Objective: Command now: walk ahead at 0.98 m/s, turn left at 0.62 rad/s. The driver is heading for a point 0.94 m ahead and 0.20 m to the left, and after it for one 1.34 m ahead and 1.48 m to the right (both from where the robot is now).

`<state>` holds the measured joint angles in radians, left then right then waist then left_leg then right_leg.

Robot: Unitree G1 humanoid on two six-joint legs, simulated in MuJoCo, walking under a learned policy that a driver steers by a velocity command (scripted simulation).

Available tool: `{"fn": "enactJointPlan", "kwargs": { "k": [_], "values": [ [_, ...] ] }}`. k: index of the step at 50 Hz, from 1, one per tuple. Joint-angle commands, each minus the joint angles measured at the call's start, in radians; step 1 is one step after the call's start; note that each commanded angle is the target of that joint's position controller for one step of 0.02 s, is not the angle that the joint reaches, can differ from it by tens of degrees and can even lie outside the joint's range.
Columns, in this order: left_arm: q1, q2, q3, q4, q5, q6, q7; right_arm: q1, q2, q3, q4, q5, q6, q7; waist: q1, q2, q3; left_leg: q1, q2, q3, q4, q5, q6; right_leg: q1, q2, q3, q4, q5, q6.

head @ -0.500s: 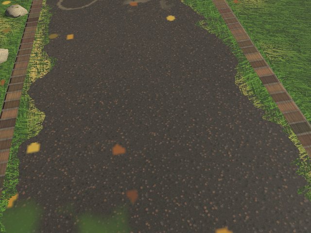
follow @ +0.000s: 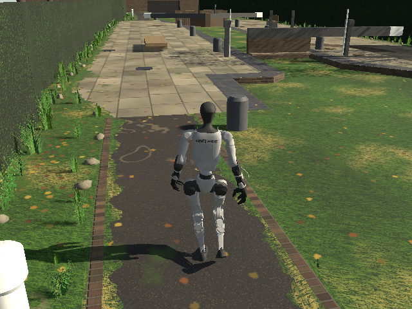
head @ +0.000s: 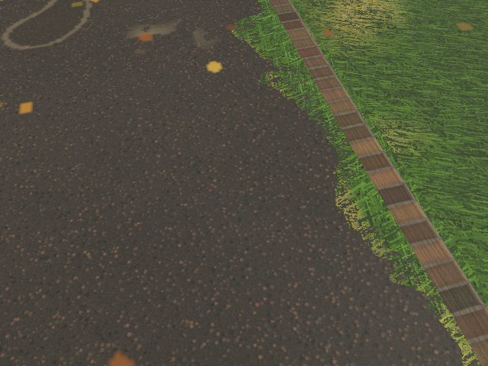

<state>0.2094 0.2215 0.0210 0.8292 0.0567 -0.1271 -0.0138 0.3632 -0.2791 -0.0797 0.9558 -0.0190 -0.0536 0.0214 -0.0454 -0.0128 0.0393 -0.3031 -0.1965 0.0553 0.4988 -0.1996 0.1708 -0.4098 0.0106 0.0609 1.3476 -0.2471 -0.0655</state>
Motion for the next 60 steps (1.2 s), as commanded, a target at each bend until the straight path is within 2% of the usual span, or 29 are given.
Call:
{"fn": "enactJointPlan", "kwargs": {
  "k": [1, 5, 9, 13, 14, 15, 16, 17, 18, 20, 24, 30, 33, 35, 37, 38, 39, 40, 41, 42, 46, 47, 48, 53, 56, 57, 58, 59, 60],
  "values": [
    [0.001, 0.071, -0.004, -0.119, 0.029, 0.016, -0.006, 0.015, -0.058, 0.002, -0.047, 0.013, -0.043, -0.01, 0.091, -0.042, 0.032, 0.045, 0.294, -0.535, -0.337, -0.11, 0.166, -0.25, -0.098, 0.035, -0.083, -0.029, 0.046],
    [-0.265, 0.065, -0.032, -0.239, 0.004, 0.026, -0.022, 0.07, -0.089, -0.005, -0.078, 0.019, -0.061, -0.008, 0.03, -0.008, 0.118, -0.142, 0.215, -0.421, -0.412, 0.104, 0.123, -0.166, -0.096, -0.065, -0.472, 0.204, 0.105],
    [-0.363, 0.058, -0.042, -0.281, -0.019, 0.026, -0.022, 0.169, -0.124, -0.021, -0.074, 0.031, -0.052, -0.002, -0.057, 0.057, 0.044, 0.048, 0.207, -0.407, -0.325, 0.491, 0.048, -0.067, -0.016, -0.1, -0.708, 0.38, 0.09],
    [-0.225, 0.151, -0.005, -0.267, -0.027, 0.015, 0.01, 0.144, -0.177, -0.035, -0.09, 0.024, -0.047, -0.018, 0.022, 0.092, -0.113, 0.228, 0.225, -0.431, -0.006, 0.821, -0.017, 0.195, 0.043, -0.062, -0.867, 0.231, 0.056],
    [-0.056, 0.194, 0.015, -0.229, -0.03, 0.009, 0.024, 0.087, -0.214, -0.044, -0.108, 0.024, -0.05, -0.014, 0.124, 0.096, -0.201, 0.169, 0.203, -0.427, 0.188, 0.772, -0.03, 0.39, 0.007, -0.034, -0.882, 0.196, 0.042],
    [0.161, 0.264, 0.044, -0.187, -0.016, 0.008, 0.048, 0.036, -0.177, -0.038, -0.136, 0.021, -0.06, -0.008, 0.22, 0.067, -0.322, 0.024, 0.172, -0.397, 0.434, 0.566, -0.031, 0.645, -0.117, 0.056, -0.818, 0.008, 0.02],
    [0.287, 0.319, 0.064, -0.161, 0.029, 0.012, 0.061, 0.068, 0.006, 0.004, -0.173, 0.038, -0.064, -0.015, 0.199, -0.17, -0.428, -0.258, 0.097, -0.278, 0.755, -0.26, -0.034, 0.906, -0.432, 0.395, -0.831, -0.166, -0.024],
    [0.221, 0.344, 0.08, -0.158, 0.02, 0.019, 0.04, 0.132, -0.042, 0.014, -0.23, 0.074, -0.051, -0.023, 0.126, -0.375, -0.544, -0.425, 0.11, -0.198, 0.938, -0.282, -0.038, 0.927, -0.538, 0.83, -1.0, -0.346, -0.121],
    [0.109, 0.205, 0.062, -0.184, 0.011, 0.025, 0.031, 0.025, -0.099, 0.005, -0.198, 0.041, -0.029, -0.029, 0.133, -0.17, -0.348, -0.487, 0.19, -0.17, 0.934, -0.149, -0.037, 0.757, -0.444, 0.671, -1.054, -0.466, -0.099],
    [0.071, 0.122, 0.041, -0.147, 0.007, 0.023, 0.022, -0.079, -0.082, 0.002, -0.211, 0.008, -0.008, 0.0, 0.112, -0.01, -0.145, -0.46, 0.241, -0.146, 0.856, -0.072, -0.056, 0.509, -0.359, 0.371, -1.077, -0.148, -0.061],
    [0.158, 0.071, 0.029, -0.035, -0.035, -0.005, 0.005, -0.179, 0.002, 0.026, -0.3, -0.016, 0.041, 0.04, 0.052, -0.082, -0.039, -0.51, 0.311, -0.119, 0.821, -0.051, -0.061, 0.378, -0.304, 0.068, -1.123, 0.177, -0.013],
    [0.152, 0.141, 0.033, 0.003, -0.029, -0.028, 0.002, -0.376, -0.027, 0.057, -0.401, -0.021, 0.032, 0.076, 0.024, -0.022, 0.095, -0.369, 0.259, -0.002, 0.4, 0.22, -0.04, 0.23, -0.214, -0.241, -1.278, 0.44, 0.014],
    [0.237, 0.218, 0.039, 0.037, -0.028, -0.018, 0.01, -0.409, -0.043, 0.064, -0.388, -0.024, 0.02, 0.073, 0.026, -0.039, 0.092, -0.204, 0.159, 0.093, 0.251, 0.203, 0.008, 0.339, -0.242, -0.288, -1.252, 0.932, 0.0],
    [0.256, 0.293, 0.05, 0.044, -0.023, 0.012, 0.028, -0.285, -0.093, 0.049, -0.345, -0.032, 0.01, 0.055, -0.056, -0.104, -0.018, -0.056, 0.087, 0.1, 0.205, 0.066, 0.038, 0.458, -0.272, -0.296, -0.99, 1.28, -0.007],
    [0.21, 0.314, 0.052, 0.028, -0.027, 0.039, 0.038, 0.071, -0.17, 0.007, -0.227, -0.041, 0.008, 0.025, -0.225, -0.101, -0.186, 0.373, 0.086, 0.019, 0.067, 0.023, 0.081, 0.313, -0.256, -0.299, -0.47, 1.166, -0.017],
    [0.278, 0.188, 0.029, 0.009, -0.013, 0.04, 0.025, 0.071, -0.251, -0.016, -0.21, -0.046, 0.012, 0.002, -0.12, 0.086, -0.252, 0.611, 0.315, -0.251, 0.119, -0.111, 0.075, 0.03, -0.149, -0.257, -0.088, 0.122, -0.013],
    [0.372, 0.129, 0.012, -0.049, -0.068, 0.034, 0.013, 0.057, -0.316, -0.028, -0.25, -0.042, 0.012, -0.004, -0.042, 0.237, -0.457, 0.849, 0.592, -0.806, -0.032, -0.164, 0.19, -0.286, -0.022, -0.083, 0.241, -0.289, 0.001],
    [0.182, 0.207, 0.028, -0.074, -0.069, 0.024, 0.021, 0.072, -0.264, -0.033, -0.236, -0.026, 0.012, -0.013, -0.113, 0.034, -0.351, 0.728, 0.539, -0.733, -0.159, -0.186, 0.141, -0.384, -0.049, 0.015, 0.23, -0.137, -0.018],
    [0.151, 0.174, 0.021, -0.079, -0.08, 0.02, 0.018, 0.017, -0.218, -0.018, -0.209, -0.026, -0.003, -0.022, -0.053, 0.02, -0.132, 0.515, 0.53, -0.569, -0.189, 0.042, 0.124, -0.388, -0.071, -0.002, 0.16, -0.067, -0.008],
    [0.174, 0.151, 0.017, -0.048, -0.071, 0.029, 0.017, -0.035, -0.157, -0.003, -0.199, -0.03, -0.022, -0.017, 0.009, -0.061, -0.035, 0.339, 0.5, -0.437, -0.196, 0.321, 0.095, -0.311, -0.103, 0.003, 0.073, -0.054, 0.003],
    [0.271, 0.09, 0.024, 0.018, -0.038, 0.102, -0.005, -0.092, -0.059, 0.032, -0.176, 0.004, -0.072, -0.007, 0.119, 0.041, 0.006, 0.101, 0.407, -0.085, -0.245, 0.837, -0.009, -0.101, -0.1, -0.029, -0.143, -0.027, 0.035],
    [0.198, 0.107, 0.044, -0.01, -0.133, 0.079, 0.017, -0.213, -0.022, 0.031, -0.211, 0.02, -0.083, -0.009, 0.111, 0.1, -0.014, 0.124, 0.38, -0.053, -0.261, 0.805, -0.045, -0.154, -0.114, 0.027, -0.154, 0.024, 0.041],
    [0.15, 0.105, 0.039, -0.04, -0.137, 0.064, 0.018, -0.256, -0.043, 0.03, -0.224, 0.021, -0.085, -0.021, 0.12, 0.117, -0.008, 0.106, 0.351, 0.009, -0.283, 0.781, -0.067, -0.166, -0.105, -0.004, -0.237, 0.103, 0.044],
    [0.072, 0.058, 0.035, -0.089, -0.069, 0.03, -0.037, -0.146, -0.131, 0.022, -0.208, 0.025, -0.053, -0.105, 0.06, 0.099, -0.083, 0.134, 0.274, 0.168, -0.077, 0.884, -0.148, 0.044, 0.06, -0.243, -0.711, 0.51, 0.07],
    [0.37, 0.214, 0.101, -0.06, -0.071, 0.071, -0.045, -0.277, -0.161, 0.009, -0.266, 0.041, -0.03, -0.106, 0.236, 0.151, -0.211, 0.09, 0.331, 0.124, 0.301, 0.964, -0.177, 0.355, 0.087, -0.182, -0.711, 0.381, -0.02],
    [0.485, 0.228, 0.107, -0.026, -0.071, 0.083, -0.028, -0.348, -0.124, 0.019, -0.28, 0.052, -0.03, -0.081, 0.317, -0.024, -0.179, -0.017, 0.239, 0.128, 0.67, 0.453, -0.206, 0.46, 0.029, -0.101, -0.848, 0.533, -0.079],
    [0.416, 0.222, 0.089, -0.034, -0.036, 0.079, -0.014, -0.317, 0.026, 0.053, -0.311, 0.004, -0.035, -0.036, 0.199, -0.355, -0.073, -0.311, 0.042, 0.078, 1.068, -0.486, -0.232, 0.512, -0.052, 0.124, -0.785, 1.075, -0.147],
    [0.244, 0.279, 0.076, -0.141, 0.029, 0.046, -0.012, -0.004, 0.031, 0.065, -0.315, 0.018, -0.043, -0.017, 0.013, -0.324, -0.343, -0.41, 0.022, -0.2, 1.269, -0.483, -0.253, 0.625, -0.308, 0.636, -0.856, 1.073, -0.376],
    [0.11, 0.308, 0.102, -0.245, 0.001, 0.056, -0.016, -0.026, -0.115, 0.046, -0.32, 0.018, -0.043, -0.007, 0.045, -0.129, -0.404, -0.366, 0.069, -0.264, 1.197, -0.379, -0.208, 0.561, -0.324, 0.71, -0.98, 0.69, -0.393]
  ]
}}
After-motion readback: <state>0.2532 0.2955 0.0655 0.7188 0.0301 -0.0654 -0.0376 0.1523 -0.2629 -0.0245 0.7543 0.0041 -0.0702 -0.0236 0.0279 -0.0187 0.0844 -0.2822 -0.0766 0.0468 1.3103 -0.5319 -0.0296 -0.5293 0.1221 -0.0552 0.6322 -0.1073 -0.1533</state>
